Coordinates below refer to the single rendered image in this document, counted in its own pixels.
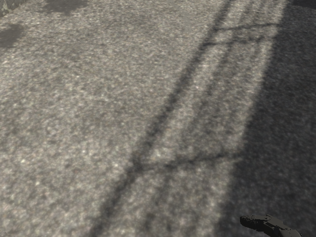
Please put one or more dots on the right robot hand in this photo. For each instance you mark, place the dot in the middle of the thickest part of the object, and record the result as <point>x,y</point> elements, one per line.
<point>269,225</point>

